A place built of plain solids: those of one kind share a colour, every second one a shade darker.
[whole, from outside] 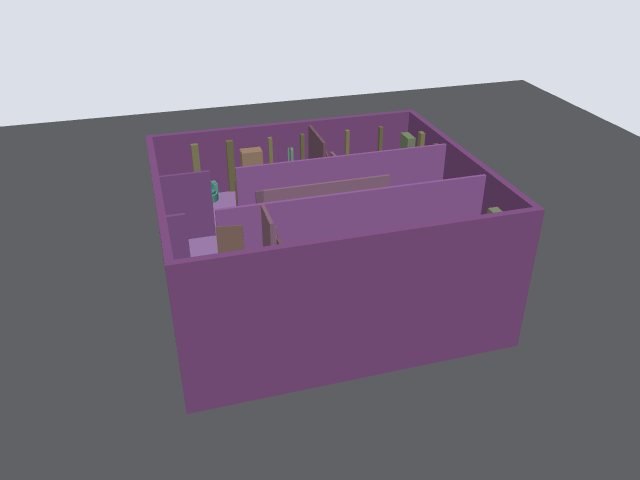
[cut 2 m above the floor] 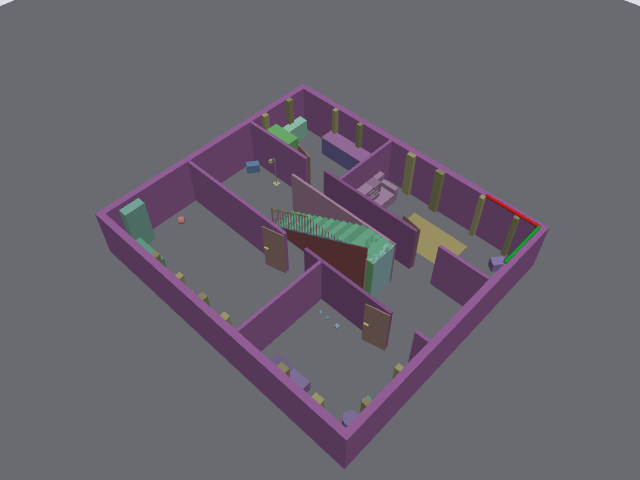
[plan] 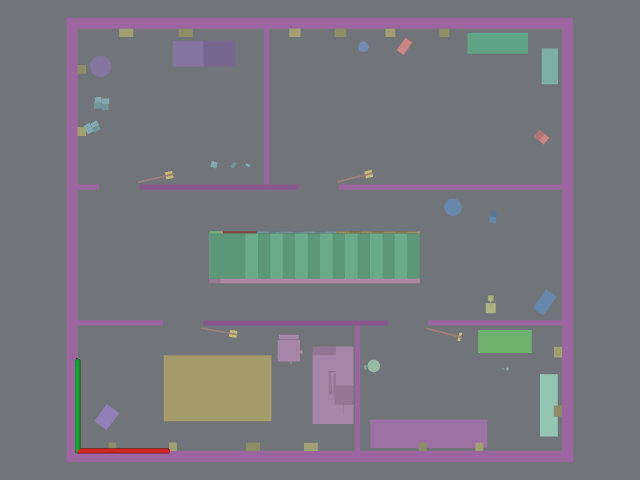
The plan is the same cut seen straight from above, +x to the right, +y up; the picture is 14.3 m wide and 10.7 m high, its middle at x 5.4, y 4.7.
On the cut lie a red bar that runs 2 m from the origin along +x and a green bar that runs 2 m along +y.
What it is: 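A home built round its stair; the hall at the stair's foot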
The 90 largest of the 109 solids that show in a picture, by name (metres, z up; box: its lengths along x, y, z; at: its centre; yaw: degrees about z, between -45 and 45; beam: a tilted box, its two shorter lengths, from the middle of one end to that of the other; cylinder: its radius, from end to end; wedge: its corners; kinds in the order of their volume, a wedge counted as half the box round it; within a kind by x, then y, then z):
{
 "wall_1": {"box": [0.25, 9.91, 5.33], "at": [-0.12, 4.7, 2.61]},
 "wall_2": {"box": [0.48, 0.12, 2.62], "at": [0.24, 5.88, 1.26]},
 "wall_3": {"box": [1.9, 0.12, 2.62], "at": [0.95, 2.85, 1.26]},
 "wall_4": {"box": [3.54, 0.12, 2.62], "at": [3.15, 5.88, 1.26]},
 "wall_5": {"box": [0.12, 3.47, 2.62], "at": [4.21, 7.67, 1.26]},
 "wall_6": {"box": [4.12, 0.12, 2.62], "at": [4.86, 2.85, 1.26]},
 "wall_7": {"box": [11.29, 0.25, 5.33], "at": [5.4, -0.12, 2.61]},
 "wall_8": {"box": [11.29, 0.25, 5.33], "at": [5.4, 9.53, 2.61]},
 "wall_9": {"box": [0.12, 2.79, 2.62], "at": [6.24, 1.4, 1.26]},
 "wall_10": {"box": [4.97, 0.12, 2.62], "at": [8.31, 5.88, 1.26]},
 "wall_11": {"box": [2.98, 0.12, 2.62], "at": [9.31, 2.85, 1.26]},
 "wall_12": {"box": [0.25, 9.91, 5.33], "at": [10.92, 4.7, 2.61]},
 "step_1": {"box": [0.52, 1.01, 2.47], "at": [3.2, 4.34, 1.19]},
 "step_2": {"box": [0.8, 1.01, 2.32], "at": [3.34, 4.34, 1.11]},
 "step_3": {"box": [0.83, 1.01, 2.17], "at": [3.6, 4.34, 1.03]},
 "step_4": {"box": [0.83, 1.01, 2.02], "at": [3.88, 4.34, 0.96]},
 "step_5": {"box": [0.83, 1.01, 1.87], "at": [4.15, 4.34, 0.88]},
 "step_6": {"box": [0.83, 1.01, 1.71], "at": [4.43, 4.34, 0.81]},
 "step_7": {"box": [0.83, 1.01, 1.56], "at": [4.71, 4.34, 0.73]},
 "step_8": {"box": [0.83, 1.01, 1.41], "at": [4.99, 4.34, 0.66]},
 "step_9": {"box": [0.83, 1.01, 1.26], "at": [5.26, 4.34, 0.58]},
 "step_10": {"box": [0.83, 1.01, 1.11], "at": [5.54, 4.34, 0.5]},
 "step_11": {"box": [0.83, 1.01, 0.96], "at": [5.82, 4.34, 0.43]},
 "step_12": {"box": [0.83, 1.01, 0.81], "at": [6.1, 4.34, 0.35]},
 "step_13": {"box": [0.83, 1.01, 0.66], "at": [6.37, 4.34, 0.28]},
 "step_14": {"box": [0.83, 1.01, 0.5], "at": [6.65, 4.34, 0.2]},
 "step_15": {"box": [0.83, 1.01, 0.35], "at": [6.93, 4.34, 0.13]},
 "step_16": {"box": [0.83, 1.01, 0.2], "at": [7.21, 4.34, 0.05]},
 "upper_partition_1": {"box": [0.58, 0.12, 2.61], "at": [0.29, 2.85, 3.83]},
 "upper_partition_2": {"box": [1.73, 0.12, 2.61], "at": [0.86, 5.88, 3.83]},
 "upper_partition_3": {"box": [9.32, 0.12, 2.61], "at": [6.14, 2.85, 3.83]},
 "upper_partition_4": {"box": [8.17, 0.12, 2.61], "at": [6.71, 5.88, 3.83]},
 "upper_floor_1": {"box": [3.06, 2.93, 0.18], "at": [1.41, 4.36, 2.48]},
 "upper_floor_2": {"box": [6.47, 3.71, 0.18], "at": [3.11, 7.68, 2.48]},
 "stair_wall_1": {"box": [0.25, 0.1, 5.18], "at": [3.06, 3.78, 2.54]},
 "stair_wall_2": {"box": [4.44, 0.1, 5.18], "at": [5.4, 3.78, 2.54]},
 "curtains_1": {"box": [0.19, 0.2, 2.19], "at": [0.09, 7.12, 1.16]},
 "curtains_2": {"box": [0.19, 0.2, 2.19], "at": [0.09, 8.5, 1.16]},
 "curtains_3": {"box": [0.18, 0.19, 2.2], "at": [0.77, 0.09, 1.16]},
 "curtains_4": {"box": [0.32, 0.19, 2.12], "at": [1.08, 9.32, 1.12]},
 "curtains_5": {"box": [0.28, 0.19, 2.21], "at": [1.56, 9.32, 3.74]},
 "curtains_6": {"box": [0.18, 0.19, 2.2], "at": [2.12, 0.09, 1.16]},
 "curtains_7": {"box": [0.32, 0.19, 2.12], "at": [2.41, 9.32, 1.12]},
 "curtains_8": {"box": [0.28, 0.19, 2.21], "at": [2.95, 9.32, 3.74]},
 "curtains_9": {"box": [0.31, 0.19, 2.1], "at": [3.91, 0.09, 1.11]},
 "curtains_10": {"box": [0.16, 0.19, 2.16], "at": [4.62, 9.32, 3.71]},
 "curtains_11": {"box": [0.26, 0.19, 2.16], "at": [4.84, 9.32, 1.14]},
 "curtains_12": {"box": [0.31, 0.19, 2.1], "at": [5.2, 0.09, 1.11]},
 "curtains_13": {"box": [0.26, 0.19, 2.16], "at": [5.86, 9.32, 1.14]},
 "curtains_14": {"box": [0.16, 0.19, 2.16], "at": [5.99, 9.32, 3.71]},
 "curtains_15": {"box": [0.22, 0.19, 2.12], "at": [6.97, 9.32, 1.12]},
 "curtains_16": {"box": [0.18, 0.19, 2.25], "at": [7.69, 0.09, 1.18]},
 "curtains_17": {"box": [0.22, 0.19, 2.12], "at": [8.17, 9.32, 1.12]},
 "curtains_18": {"box": [0.18, 0.19, 2.25], "at": [8.95, 0.09, 1.18]},
 "curtains_19": {"box": [0.18, 0.24, 2.26], "at": [10.7, 0.89, 1.19]},
 "curtains_20": {"box": [0.18, 0.24, 2.26], "at": [10.7, 2.2, 1.19]},
 "curtains_21": {"box": [0.19, 0.3, 2.27], "at": [10.7, 7.85, 3.77]},
 "slotfit_living_seat_1": {"box": [0.5, 0.47, 0.53], "at": [4.71, 2.23, 0.21]},
 "slotfit_living_seat_2": {"box": [0.69, 1.32, 0.49], "at": [5.58, 1.47, 0.19]},
 "slotfit_living_seat_3": {"box": [0.72, 0.21, 0.69], "at": [5.59, 0.7, 0.3]},
 "slotfit_living_seat_4": {"box": [0.72, 0.2, 0.69], "at": [5.59, 2.23, 0.3]},
 "slotfit_living_seat_5": {"box": [0.17, 0.5, 0.85], "at": [5.78, 1.48, 0.37]},
 "slotfit_living_seat_6": {"box": [0.42, 0.42, 0.96], "at": [5.93, 1.24, 0.43]},
 "slotfit_living_seat_7": {"box": [0.4, 0.88, 0.96], "at": [5.95, 1.89, 0.43]},
 "slotfit_living_seat_8": {"box": [0.23, 0.43, 0.96], "at": [6.03, 0.81, 0.43]},
 "kitchen_units_units_1": {"box": [2.61, 0.62, 0.89], "at": [7.83, 0.37, 0.4]},
 "slotfit_bedroom_storage_1": {"box": [0.36, 1.01, 1.94], "at": [10.52, 1.22, 3.49]},
 "slotfit_bedroom_storage_2": {"box": [0.36, 0.79, 1.94], "at": [10.52, 8.77, 3.49]},
 "slotfit_kitchen_storage_1": {"box": [1.2, 0.52, 1.94], "at": [9.52, 2.44, 0.92]},
 "upper_split_1": {"box": [0.12, 1.31, 2.61], "at": [2.96, 2.14, 3.83]},
 "upper_split_2": {"box": [0.12, 2.14, 2.61], "at": [6.34, 8.34, 3.83]},
 "slotfit_office_storage_1": {"box": [0.85, 0.55, 1.94], "at": [3.76, 9.04, 3.49]},
 "head_1": {"box": [0.25, 1.01, 2.62], "at": [3.06, 4.34, 1.26]},
 "slotfit_dining_wall_table_1": {"box": [1.35, 0.47, 0.97], "at": [9.36, 9.08, 0.43]},
 "slotfit_dining_storage_1": {"box": [0.36, 0.8, 1.94], "at": [10.52, 8.57, 0.92]},
 "slotfit_kitchen_wall_table_1": {"box": [0.4, 1.39, 0.9], "at": [10.5, 1.01, 0.4]},
 "slotfit_snug_seat_1": {"cylinder": 0.24, "from": [0.51, 8.57, -0.05], "to": [0.51, 8.57, 0.44]},
 "slotfit_snug_seat_2": {"box": [0.69, 0.58, 0.51], "at": [2.46, 8.86, 0.2]},
 "slotfit_snug_seat_3": {"box": [0.71, 0.58, 0.51], "at": [3.16, 8.86, 0.2]},
 "doorleaf_door_1": {"box": [0.84, 0.043, 2.08], "at": [1.75, 6.08, 0.99], "yaw": 12.6},
 "doorleaf_door_2": {"box": [0.84, 0.042, 2.08], "at": [1.85, 2.66, 3.56], "yaw": -10.0},
 "doorleaf_door_3": {"box": [0.84, 0.036, 2.08], "at": [2.99, 6.1, 3.56], "yaw": 13.5},
 "doorleaf_door_4": {"box": [0.83, 0.038, 2.07], "at": [3.16, 2.66, 0.99], "yaw": -10.2},
 "doorleaf_door_5": {"box": [0.84, 0.044, 2.08], "at": [6.19, 6.1, 0.99], "yaw": 13.9},
 "doorleaf_door_6": {"box": [0.83, 0.044, 2.07], "at": [8.17, 2.63, 0.99], "yaw": -14.3},
 "plinth_1": {"wedge": [[3.23, 4.84, -0.05], [3.23, 4.84, 2.52], [3.23, 4.89, -0.05], [3.23, 4.89, 2.52], [7.57, 4.84, -0.05], [7.57, 4.84, 0.16], [7.57, 4.89, -0.05], [7.57, 4.89, 0.16]]},
 "laid_rug_rug_living_1": {"box": [2.4, 1.47, 0.05], "at": [3.12, 1.4, -0.02]},
 "slotfit_office_seat_1": {"cylinder": 0.38, "from": [1.89, 8.86, 2.52], "to": [1.89, 8.86, 2.89]},
 "clutter_living_1": {"box": [0.35, 0.48, 0.43], "at": [0.65, 0.75, 0.16], "yaw": -37.1},
 "kitchen_units_worktop_1": {"box": [2.61, 0.64, 0.04], "at": [7.83, 0.38, 0.86]}
}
